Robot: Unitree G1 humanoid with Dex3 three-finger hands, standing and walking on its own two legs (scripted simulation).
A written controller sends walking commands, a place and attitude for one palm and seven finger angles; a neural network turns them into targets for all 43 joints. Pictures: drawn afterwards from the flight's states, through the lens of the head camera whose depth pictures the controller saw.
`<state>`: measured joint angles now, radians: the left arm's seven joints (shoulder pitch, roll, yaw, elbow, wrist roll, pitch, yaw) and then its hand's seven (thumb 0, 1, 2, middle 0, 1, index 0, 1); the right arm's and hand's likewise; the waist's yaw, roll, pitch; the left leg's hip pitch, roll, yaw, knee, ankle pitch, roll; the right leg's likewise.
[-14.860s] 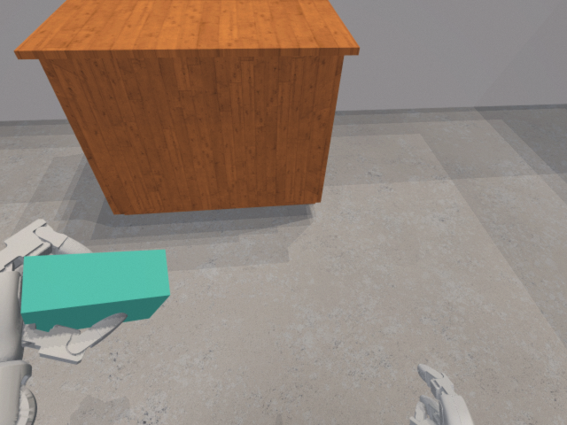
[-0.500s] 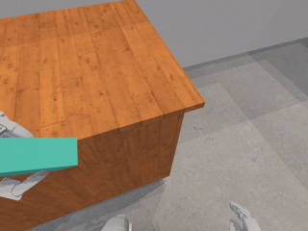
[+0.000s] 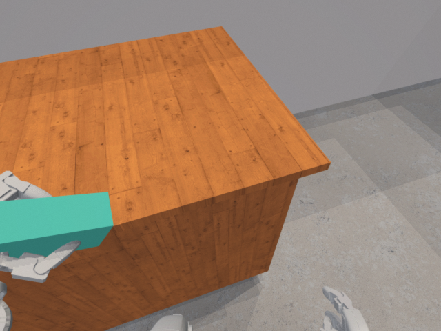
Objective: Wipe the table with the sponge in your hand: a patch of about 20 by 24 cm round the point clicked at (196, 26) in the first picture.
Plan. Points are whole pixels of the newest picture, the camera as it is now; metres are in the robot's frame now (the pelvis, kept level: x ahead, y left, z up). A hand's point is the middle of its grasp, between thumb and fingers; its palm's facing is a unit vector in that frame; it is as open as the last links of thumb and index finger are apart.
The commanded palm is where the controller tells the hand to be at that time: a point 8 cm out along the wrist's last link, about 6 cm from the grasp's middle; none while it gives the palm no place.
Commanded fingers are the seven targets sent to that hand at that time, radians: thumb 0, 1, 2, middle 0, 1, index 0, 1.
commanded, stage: shuffle to correct the standing spot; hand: left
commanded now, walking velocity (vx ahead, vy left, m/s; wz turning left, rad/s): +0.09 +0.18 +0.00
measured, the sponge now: (73, 225) +0.23 +0.23 +0.13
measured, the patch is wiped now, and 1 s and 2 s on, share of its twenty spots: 0.00 0.00 0.00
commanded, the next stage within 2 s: come to a stop and stand still in 0.98 s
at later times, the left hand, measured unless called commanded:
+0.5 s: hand (4, 216) +0.22 +0.32 +0.16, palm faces +0.38 -0.81 -0.44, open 9.4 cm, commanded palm +0.17 +0.35 +0.18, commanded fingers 0.00 0.10 1.30 -1.20 -1.60 -1.20 -1.60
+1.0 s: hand out of the picture +0.24 +0.35 +0.16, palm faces +0.38 -0.82 -0.43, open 9.4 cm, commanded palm +0.19 +0.39 +0.18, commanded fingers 0.00 0.10 1.30 -1.20 -1.60 -1.20 -1.60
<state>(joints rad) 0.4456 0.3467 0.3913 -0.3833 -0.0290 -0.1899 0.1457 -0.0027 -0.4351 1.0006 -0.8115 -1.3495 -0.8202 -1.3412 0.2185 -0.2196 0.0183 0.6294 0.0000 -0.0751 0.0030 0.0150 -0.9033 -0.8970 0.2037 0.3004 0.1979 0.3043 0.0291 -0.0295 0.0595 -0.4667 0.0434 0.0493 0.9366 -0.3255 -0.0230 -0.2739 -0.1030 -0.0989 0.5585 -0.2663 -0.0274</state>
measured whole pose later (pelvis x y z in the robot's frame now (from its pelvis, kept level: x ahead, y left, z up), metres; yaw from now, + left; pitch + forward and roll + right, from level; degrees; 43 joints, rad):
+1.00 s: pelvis +0.02 +0.12 -0.01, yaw -2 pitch -2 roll +1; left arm 0.45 0.35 0.34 -0.47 -0.02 -0.17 0.13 0.00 -0.44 1.00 -0.81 -1.35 -0.82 -1.34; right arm 0.22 -0.17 0.03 0.63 0.01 -0.10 -0.03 0.01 -0.90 -0.90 0.20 0.30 0.20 0.30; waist 0.03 0.01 0.03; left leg -0.37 0.03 0.05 0.77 -0.40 0.01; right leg -0.26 0.02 -0.12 0.61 -0.33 -0.09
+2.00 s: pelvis +0.00 +0.18 -0.01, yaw -5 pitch -4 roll -2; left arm 0.35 0.39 0.39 -0.40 -0.02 -0.17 0.12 -0.01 -0.43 1.01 -0.81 -1.36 -0.81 -1.35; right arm 0.27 -0.21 0.01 0.57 0.02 -0.11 -0.04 0.02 -0.90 -0.90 0.20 0.30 0.19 0.30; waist 0.02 0.00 0.07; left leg -0.29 0.01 0.11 0.51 -0.17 0.07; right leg -0.22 0.01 -0.04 0.52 -0.28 -0.01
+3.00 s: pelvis +0.05 +0.18 +0.00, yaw -3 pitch -1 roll -1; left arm 0.44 0.38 0.35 -0.47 -0.02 -0.18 0.10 0.00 -0.43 1.01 -0.79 -1.38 -0.80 -1.38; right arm 0.19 -0.20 0.03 0.58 0.02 -0.12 -0.03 0.02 -0.90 -0.90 0.20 0.30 0.20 0.30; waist 0.02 -0.02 0.06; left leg -0.24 -0.01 0.09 0.44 -0.19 0.07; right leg -0.14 0.02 0.00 0.40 -0.24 0.00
